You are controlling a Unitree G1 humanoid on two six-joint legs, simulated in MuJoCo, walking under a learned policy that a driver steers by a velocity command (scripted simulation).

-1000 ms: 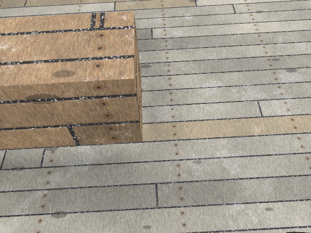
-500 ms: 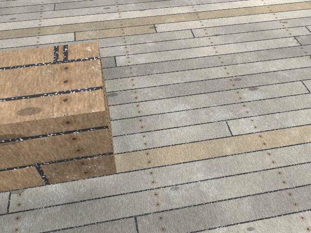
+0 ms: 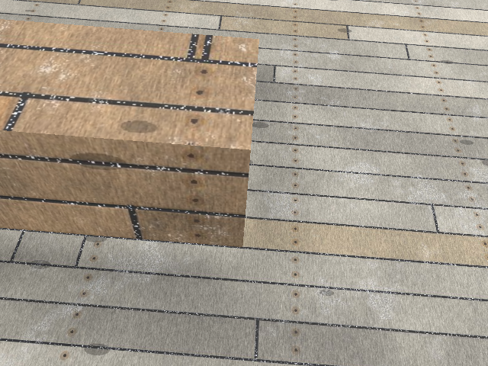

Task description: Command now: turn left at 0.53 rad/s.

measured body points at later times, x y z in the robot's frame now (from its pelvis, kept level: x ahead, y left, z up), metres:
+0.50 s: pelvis -0.01 -0.03 -0.01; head +0.01 -0.03 +0.44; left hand +0.07 +0.24 -0.12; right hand +0.16 -0.28 -0.12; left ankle -0.05 +0.11 -0.74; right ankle +0.02 -0.15 -0.74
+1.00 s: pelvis +0.09 -0.06 +0.00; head +0.12 -0.08 +0.45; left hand +0.19 +0.21 -0.10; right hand +0.22 -0.32 -0.13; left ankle +0.02 +0.10 -0.69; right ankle +0.13 -0.14 -0.74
